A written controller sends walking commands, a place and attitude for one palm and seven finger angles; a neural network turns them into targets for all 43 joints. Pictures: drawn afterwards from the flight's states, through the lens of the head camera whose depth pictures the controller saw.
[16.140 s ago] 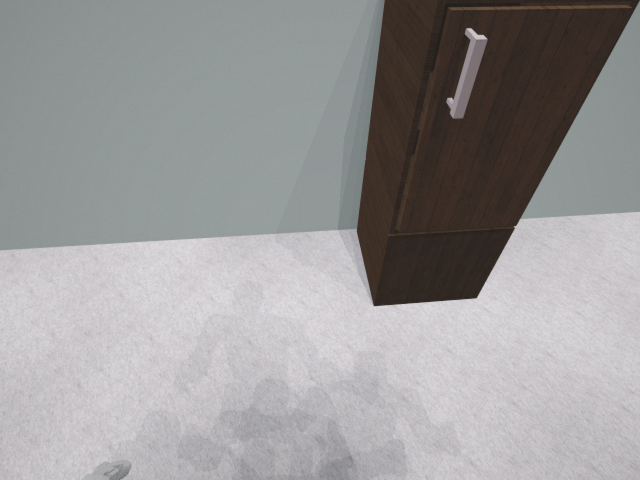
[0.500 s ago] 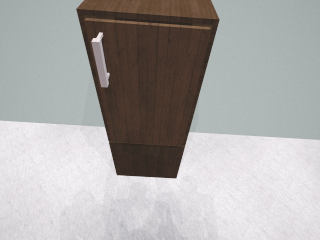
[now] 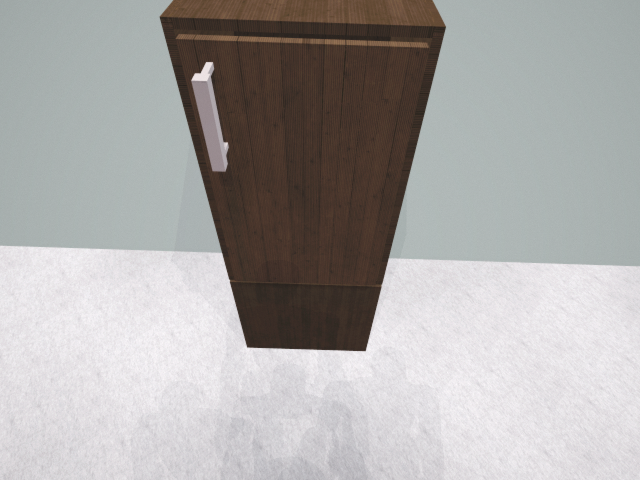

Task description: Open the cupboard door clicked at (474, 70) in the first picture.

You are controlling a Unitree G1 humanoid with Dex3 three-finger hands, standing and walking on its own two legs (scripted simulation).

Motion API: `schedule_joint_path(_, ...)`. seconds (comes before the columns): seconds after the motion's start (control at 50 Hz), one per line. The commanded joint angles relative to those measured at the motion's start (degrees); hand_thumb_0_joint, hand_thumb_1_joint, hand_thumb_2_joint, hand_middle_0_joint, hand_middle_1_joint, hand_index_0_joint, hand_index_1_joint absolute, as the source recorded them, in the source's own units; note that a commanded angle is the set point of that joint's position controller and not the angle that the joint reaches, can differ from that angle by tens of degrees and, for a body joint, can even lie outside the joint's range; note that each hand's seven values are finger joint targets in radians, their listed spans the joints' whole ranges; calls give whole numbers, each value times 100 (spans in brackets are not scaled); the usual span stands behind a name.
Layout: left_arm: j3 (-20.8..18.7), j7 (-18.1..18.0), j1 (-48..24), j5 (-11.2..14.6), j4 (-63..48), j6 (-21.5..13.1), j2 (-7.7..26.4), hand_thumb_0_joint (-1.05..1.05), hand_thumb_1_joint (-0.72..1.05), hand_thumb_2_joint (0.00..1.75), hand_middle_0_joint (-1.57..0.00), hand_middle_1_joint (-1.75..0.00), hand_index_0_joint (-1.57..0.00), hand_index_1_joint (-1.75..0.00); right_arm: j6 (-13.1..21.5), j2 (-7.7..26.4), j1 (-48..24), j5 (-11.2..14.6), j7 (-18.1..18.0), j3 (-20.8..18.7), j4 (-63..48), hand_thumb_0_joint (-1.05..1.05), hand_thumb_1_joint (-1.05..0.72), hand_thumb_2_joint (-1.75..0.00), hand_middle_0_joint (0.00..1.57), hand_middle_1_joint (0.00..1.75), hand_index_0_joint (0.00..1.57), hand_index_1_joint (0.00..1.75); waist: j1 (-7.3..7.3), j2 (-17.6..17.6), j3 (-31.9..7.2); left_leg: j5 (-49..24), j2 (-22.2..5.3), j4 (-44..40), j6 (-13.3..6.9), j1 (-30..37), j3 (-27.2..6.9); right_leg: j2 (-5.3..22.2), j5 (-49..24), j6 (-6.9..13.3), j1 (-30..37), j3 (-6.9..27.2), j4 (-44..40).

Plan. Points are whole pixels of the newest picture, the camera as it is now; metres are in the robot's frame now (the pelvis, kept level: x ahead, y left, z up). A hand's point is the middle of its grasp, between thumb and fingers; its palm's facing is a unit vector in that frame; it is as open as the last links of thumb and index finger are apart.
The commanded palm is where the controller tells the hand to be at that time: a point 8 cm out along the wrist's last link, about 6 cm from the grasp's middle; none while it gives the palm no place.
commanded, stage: look again from close up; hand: left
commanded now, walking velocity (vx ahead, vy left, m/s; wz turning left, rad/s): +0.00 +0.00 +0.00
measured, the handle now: (214, 119) +0.59 +0.21 +0.14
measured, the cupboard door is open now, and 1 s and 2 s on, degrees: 0 0 0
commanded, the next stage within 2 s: raise the hand with hooked fingers in 0.40 s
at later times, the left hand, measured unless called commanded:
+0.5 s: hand out of the picture +0.04 +0.19 -0.17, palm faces +0.00 -0.98 -0.20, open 7.3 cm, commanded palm +0.12 +0.24 -0.07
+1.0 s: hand (160, 444) +0.17 +0.20 -0.02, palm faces +0.18 -0.98 -0.04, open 9.0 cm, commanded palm +0.17 +0.25 +0.01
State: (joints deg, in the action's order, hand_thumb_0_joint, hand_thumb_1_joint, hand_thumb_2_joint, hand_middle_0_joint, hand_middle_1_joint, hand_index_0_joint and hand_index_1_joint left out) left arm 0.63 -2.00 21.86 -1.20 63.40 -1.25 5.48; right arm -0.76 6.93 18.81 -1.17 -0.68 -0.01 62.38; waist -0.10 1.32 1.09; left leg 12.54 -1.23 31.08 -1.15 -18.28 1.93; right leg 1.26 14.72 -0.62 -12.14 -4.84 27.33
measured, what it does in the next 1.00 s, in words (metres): lowers itself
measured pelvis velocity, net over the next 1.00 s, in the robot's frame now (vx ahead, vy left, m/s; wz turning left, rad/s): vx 0.01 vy -0.04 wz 0.02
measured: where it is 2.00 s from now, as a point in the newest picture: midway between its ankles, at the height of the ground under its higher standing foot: outside the picture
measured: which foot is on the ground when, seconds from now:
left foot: down 0.00-1.00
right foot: down 0.00-1.00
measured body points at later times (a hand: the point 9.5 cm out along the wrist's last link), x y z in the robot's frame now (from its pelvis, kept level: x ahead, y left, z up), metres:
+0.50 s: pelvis +0.02 +0.01 +0.00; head +0.03 +0.01 +0.45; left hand +0.04 +0.24 -0.15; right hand +0.03 -0.21 -0.15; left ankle +0.04 +0.10 -0.74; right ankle +0.00 -0.13 -0.74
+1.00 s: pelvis +0.01 -0.04 -0.06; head +0.05 -0.02 +0.39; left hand +0.15 +0.25 -0.02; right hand +0.24 -0.28 -0.09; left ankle +0.04 +0.10 -0.74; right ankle +0.00 -0.13 -0.74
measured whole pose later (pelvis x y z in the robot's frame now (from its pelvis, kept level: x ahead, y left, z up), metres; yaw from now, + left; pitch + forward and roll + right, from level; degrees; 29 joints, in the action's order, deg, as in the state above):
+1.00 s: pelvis +0.01 -0.04 -0.06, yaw +1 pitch +9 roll -1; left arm -16.1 18.2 31.3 17.7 2.0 -24.0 13.1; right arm 13.8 14.8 10.2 1.1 -3.2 -3.4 29.7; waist 2.7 -1.4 -6.4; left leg 25.3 -3.0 57.2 1.4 -41.2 -1.4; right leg 0.6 30.1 2.1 -35.0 -7.0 55.9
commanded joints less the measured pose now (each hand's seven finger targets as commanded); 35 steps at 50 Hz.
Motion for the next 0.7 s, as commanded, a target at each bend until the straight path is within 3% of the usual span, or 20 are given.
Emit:
schedule_joint_path(0.0,-166,-85,-48,1,-401,-134,789,0,90,90,-20,-30,-20,-30,182,435,429,3,29,-83,-461,0,-90,-90,20,30,20,30,-253,15,87,233,-245,-297,-21,303,-388,574,1088,411,-837,590,-518)
schedule_joint_path(0.04,-158,-72,92,-11,-385,-96,686,0,90,90,-20,-30,-20,-30,251,574,363,1,1,-81,-496,0,-90,-90,20,30,20,30,-104,426,146,284,-458,-743,-154,-96,-731,355,654,334,-417,331,-113)
schedule_joint_path(0.1,-140,-44,236,1,-309,-58,601,0,90,90,-20,-30,-20,-30,272,684,111,22,-40,-95,-550,0,-90,-90,20,30,20,30,55,134,341,609,-534,-1126,-242,-375,-899,302,236,269,-116,292,-50)
schedule_joint_path(0.22,-144,-38,108,3,-370,-33,719,0,90,90,-20,-30,-20,-30,287,763,103,24,-49,-88,-467,0,-90,-90,20,30,20,30,50,-304,436,261,-464,-1170,-220,-112,-714,412,-43,214,-103,373,-233)
schedule_joint_path(0.24,-146,-36,72,-2,-380,-33,746,0,90,90,-20,-30,-20,-30,297,753,97,19,-48,-89,-442,0,-90,-90,20,30,20,30,53,-173,412,149,-453,-1198,-215,-51,-695,422,-82,217,-80,379,-245)
schedule_joint_path(0.46,-161,-25,-73,9,-425,-13,914,0,90,90,-20,-30,-20,-30,310,834,-86,37,-56,-70,-304,0,-90,-90,20,30,20,30,51,-131,103,-607,-446,-1017,-166,411,-471,504,-475,166,77,452,-364)
schedule_joint_path(0.48,-97,-237,26,-28,-281,-11,1012,0,90,90,-20,-30,-20,-30,269,1051,-422,108,-30,-70,-658,0,-90,-90,20,30,20,30,132,-680,517,-878,-552,-174,-3,64,-408,612,-885,154,-194,695,-554)
schedule_joint_path(0.5,-1327,-265,-4320,969,-9308,-1271,2587,0,88,89,-20,-32,-20,-32,1111,1872,-424,347,-210,-318,-2653,0,-90,-90,20,30,20,30,-612,487,-2358,-1325,50,-611,21,1809,-343,-18,-1367,269,-93,24,75)
schedule_joint_path(0.52,-939,-387,-1341,618,-7960,-1024,2067,0,85,88,-20,-33,-20,-33,1677,1354,-795,342,-408,-48,-2349,0,-90,-90,20,30,20,30,83,1407,-2262,-1702,-257,-787,152,2318,-429,-82,-343,330,-369,4,585)
schedule_joint_path(0.54,-804,-678,-1192,709,-7561,-762,1770,0,83,87,-21,-34,-21,-34,1871,1299,-824,358,-462,-117,-1958,0,-90,-90,20,30,20,30,-82,1298,-1871,-846,-160,-931,344,1595,-422,-139,127,298,-556,-80,669)
schedule_joint_path(0.56,10,-615,618,845,-6260,-222,235,0,81,86,-21,-36,-21,-36,1846,1072,-662,426,-397,-111,-1904,0,-90,-90,20,30,20,30,-141,964,-979,-338,-176,-1054,257,1066,-528,-97,348,241,-926,-136,632)
schedule_joint_path(0.58,-155,-524,-359,1082,-7481,-421,480,0,78,85,-21,-37,-21,-37,1914,1281,-754,410,-372,-165,-2401,0,-90,-90,20,30,20,30,-161,949,-437,123,-85,-916,191,575,-603,-52,157,230,-794,-145,477)
schedule_joint_path(0.6,-414,-447,-251,991,-7394,-671,743,0,76,84,-21,-39,-21,-39,1982,1358,-815,350,-381,-252,-2509,0,-90,-90,20,30,20,30,-242,692,-375,465,-22,-662,145,348,-562,-76,186,228,-984,-146,286)
schedule_joint_path(0.62,-584,-344,-39,967,-7060,-973,792,0,74,83,-21,-40,-21,-40,2024,1349,-799,266,-378,-274,-2570,0,-90,-90,20,30,20,30,-228,262,-186,448,74,-384,113,9,-514,-109,245,214,-1175,-177,277)
schedule_joint_path(0.64,-902,-153,811,1002,-6258,-1187,813,0,71,82,-21,-42,-21,-42,1979,1371,-819,245,-315,-356,-2667,0,-90,-90,20,30,20,30,-40,-352,-42,271,89,-150,118,-339,-490,-168,338,223,-1295,-258,366)
schedule_joint_path(0.66,-772,132,1084,1080,-5854,-1522,487,0,69,81,-22,-43,-22,-43,1920,1335,-841,194,-246,-377,-2792,0,-90,-90,20,30,20,30,13,-1225,54,163,79,140,145,-728,-444,-246,457,196,-1637,-376,651)
schedule_joint_path(0.68,-864,472,1496,1178,-5374,-1904,367,0,67,80,-22,-45,-22,-45,1891,1327,-986,156,-182,-462,-2893,0,-90,-90,20,30,20,30,151,-1723,76,179,85,517,164,-1122,-358,-285,589,189,-2003,-380,961)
